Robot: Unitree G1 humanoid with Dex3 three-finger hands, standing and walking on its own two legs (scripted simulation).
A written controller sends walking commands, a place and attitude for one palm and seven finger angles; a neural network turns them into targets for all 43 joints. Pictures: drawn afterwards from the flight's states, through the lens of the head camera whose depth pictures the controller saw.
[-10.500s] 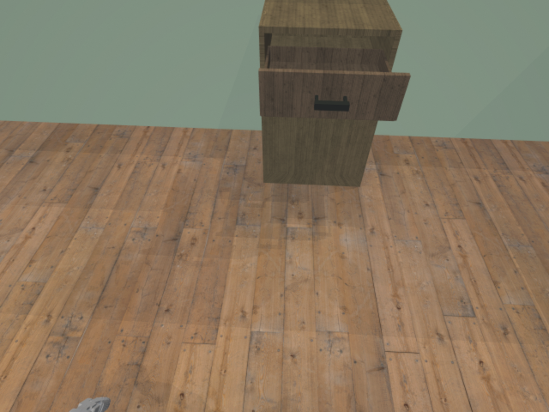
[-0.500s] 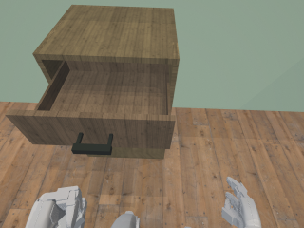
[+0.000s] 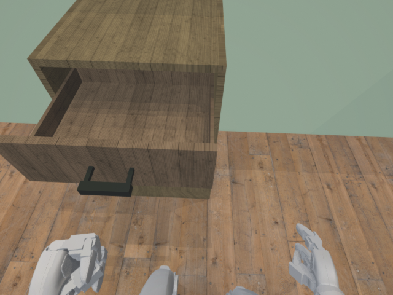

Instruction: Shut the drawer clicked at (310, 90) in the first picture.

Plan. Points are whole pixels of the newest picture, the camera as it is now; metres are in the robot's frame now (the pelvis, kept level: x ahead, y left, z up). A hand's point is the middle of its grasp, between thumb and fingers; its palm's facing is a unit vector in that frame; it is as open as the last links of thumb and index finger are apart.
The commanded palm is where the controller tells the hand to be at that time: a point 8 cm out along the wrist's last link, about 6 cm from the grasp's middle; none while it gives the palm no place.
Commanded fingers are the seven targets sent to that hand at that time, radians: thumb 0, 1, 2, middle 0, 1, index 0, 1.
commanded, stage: bring the fist close to the handle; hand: left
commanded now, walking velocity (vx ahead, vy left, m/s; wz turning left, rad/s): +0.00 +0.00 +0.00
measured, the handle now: (108, 180) +0.35 +0.23 +0.01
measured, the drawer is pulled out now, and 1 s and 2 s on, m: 0.26 0.26 0.23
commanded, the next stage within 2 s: push the drawer shut in 1.04 s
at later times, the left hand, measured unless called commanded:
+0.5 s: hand (117, 249) +0.20 +0.16 +0.02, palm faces +0.02 -1.00 -0.04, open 3.3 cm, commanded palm +0.18 +0.23 +0.02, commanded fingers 0.00 0.90 0.90 -1.40 -1.60 -1.40 -1.60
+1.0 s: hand (113, 246) +0.21 +0.18 +0.00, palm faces +0.02 -1.00 -0.03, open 3.3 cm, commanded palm +0.19 +0.23 +0.01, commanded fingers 0.00 0.90 0.90 -1.40 -1.60 -1.40 -1.60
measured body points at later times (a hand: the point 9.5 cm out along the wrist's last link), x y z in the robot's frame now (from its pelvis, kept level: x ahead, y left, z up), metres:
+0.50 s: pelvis +0.00 +0.00 -0.02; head +0.08 +0.01 +0.42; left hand +0.20 +0.22 +0.02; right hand +0.19 -0.23 -0.11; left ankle +0.05 +0.12 -0.64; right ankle -0.02 -0.10 -0.64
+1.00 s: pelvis +0.00 +0.01 -0.03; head +0.09 +0.03 +0.41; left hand +0.20 +0.23 +0.01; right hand +0.19 -0.22 -0.12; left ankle +0.05 +0.12 -0.64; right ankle -0.02 -0.10 -0.64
